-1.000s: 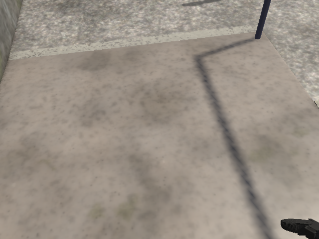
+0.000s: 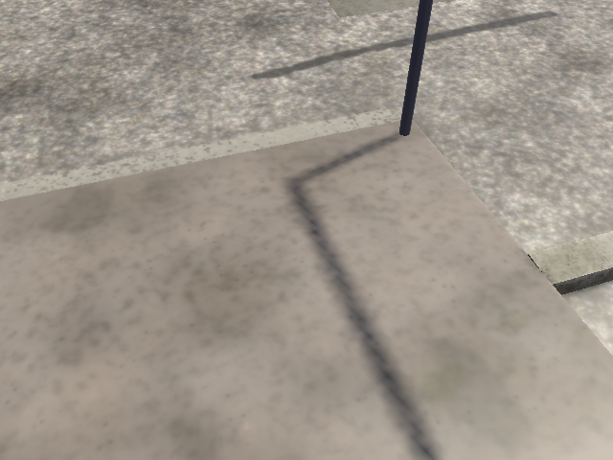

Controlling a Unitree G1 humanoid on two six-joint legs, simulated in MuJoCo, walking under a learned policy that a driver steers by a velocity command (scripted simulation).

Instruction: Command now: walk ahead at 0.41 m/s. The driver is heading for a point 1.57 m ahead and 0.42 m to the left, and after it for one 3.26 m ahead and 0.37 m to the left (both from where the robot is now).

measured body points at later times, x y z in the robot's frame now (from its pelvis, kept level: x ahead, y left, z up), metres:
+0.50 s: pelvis +0.23 -0.09 -0.01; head +0.24 -0.10 +0.44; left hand +0.22 +0.19 -0.13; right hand +0.40 -0.34 -0.12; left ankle +0.34 +0.11 -0.69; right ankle +0.19 -0.17 -0.75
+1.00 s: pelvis +0.51 +0.01 -0.04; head +0.54 +0.03 +0.41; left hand +0.55 +0.33 -0.13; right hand +0.71 -0.20 -0.15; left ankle +0.48 +0.07 -0.78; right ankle +0.64 -0.13 -0.71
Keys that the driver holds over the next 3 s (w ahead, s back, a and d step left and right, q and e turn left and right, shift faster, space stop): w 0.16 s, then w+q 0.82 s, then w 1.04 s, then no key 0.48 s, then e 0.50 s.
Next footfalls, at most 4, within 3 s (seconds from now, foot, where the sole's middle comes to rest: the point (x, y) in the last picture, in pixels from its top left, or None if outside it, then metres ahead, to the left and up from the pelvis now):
0.20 right None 0.23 -0.17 -0.79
0.78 left None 0.51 0.08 -0.82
1.24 right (297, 342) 0.86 0.01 -0.85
1.76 left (171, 315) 0.97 0.36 -0.87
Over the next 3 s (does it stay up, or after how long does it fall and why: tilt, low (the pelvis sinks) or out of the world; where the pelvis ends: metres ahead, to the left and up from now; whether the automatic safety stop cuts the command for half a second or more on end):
stays up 1.21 0.36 -0.12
